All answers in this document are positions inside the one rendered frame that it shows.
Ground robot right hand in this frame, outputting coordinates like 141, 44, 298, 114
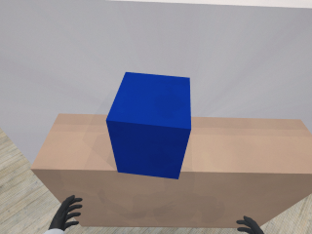
236, 215, 264, 234

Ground pedestal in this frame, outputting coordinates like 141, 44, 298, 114
30, 113, 312, 228

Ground carton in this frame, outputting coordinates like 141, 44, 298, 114
105, 72, 191, 179

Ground robot left hand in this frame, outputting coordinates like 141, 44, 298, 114
48, 195, 83, 231

